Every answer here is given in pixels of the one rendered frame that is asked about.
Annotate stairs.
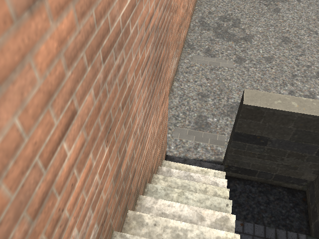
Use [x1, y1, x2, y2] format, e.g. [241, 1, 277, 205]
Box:
[111, 155, 240, 239]

